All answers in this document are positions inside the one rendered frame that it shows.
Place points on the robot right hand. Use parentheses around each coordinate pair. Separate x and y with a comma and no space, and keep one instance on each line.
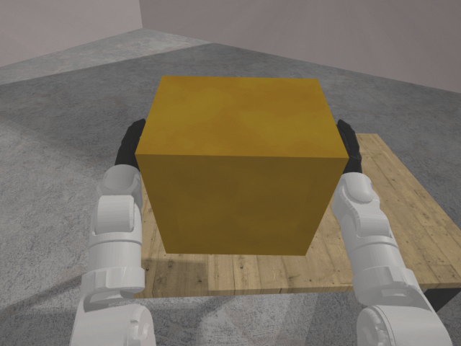
(352,147)

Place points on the right robot upper arm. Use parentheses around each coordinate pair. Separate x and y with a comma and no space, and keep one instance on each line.
(399,326)

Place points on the table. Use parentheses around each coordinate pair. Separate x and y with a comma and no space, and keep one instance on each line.
(429,243)

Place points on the carton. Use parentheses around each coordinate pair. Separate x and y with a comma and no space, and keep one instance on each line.
(239,165)

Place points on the robot left forearm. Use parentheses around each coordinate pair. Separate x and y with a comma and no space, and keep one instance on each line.
(114,267)

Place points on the robot left hand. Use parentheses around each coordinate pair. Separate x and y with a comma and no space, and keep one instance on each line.
(126,152)

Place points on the robot right forearm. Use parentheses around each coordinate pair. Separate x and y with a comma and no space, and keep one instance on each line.
(380,275)

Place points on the left robot upper arm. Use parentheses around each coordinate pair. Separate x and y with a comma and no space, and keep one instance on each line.
(128,325)

